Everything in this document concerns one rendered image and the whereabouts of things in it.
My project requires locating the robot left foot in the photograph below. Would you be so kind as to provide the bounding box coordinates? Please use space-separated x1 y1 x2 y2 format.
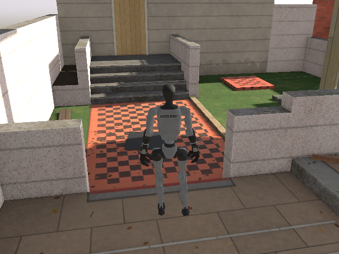
158 202 165 215

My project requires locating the robot left forearm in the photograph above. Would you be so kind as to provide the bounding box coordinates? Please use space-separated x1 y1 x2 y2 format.
140 129 150 154

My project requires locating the robot foot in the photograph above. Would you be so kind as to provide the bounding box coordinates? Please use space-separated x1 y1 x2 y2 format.
182 207 190 216
158 202 165 215

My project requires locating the robot right upper arm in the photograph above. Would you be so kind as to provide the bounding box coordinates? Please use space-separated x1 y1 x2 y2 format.
180 107 193 137

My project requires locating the robot left upper arm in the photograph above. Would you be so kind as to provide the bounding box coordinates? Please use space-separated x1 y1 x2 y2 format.
145 107 158 137

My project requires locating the robot left hand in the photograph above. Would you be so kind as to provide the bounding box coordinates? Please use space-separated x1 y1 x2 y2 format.
140 153 152 167

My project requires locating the robot right forearm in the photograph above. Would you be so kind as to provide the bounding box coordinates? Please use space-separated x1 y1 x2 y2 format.
188 128 199 152

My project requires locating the robot right hand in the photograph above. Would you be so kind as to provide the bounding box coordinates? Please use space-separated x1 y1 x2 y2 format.
188 151 200 163

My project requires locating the robot right foot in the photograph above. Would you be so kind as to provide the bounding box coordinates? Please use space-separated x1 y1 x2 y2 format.
182 207 190 216

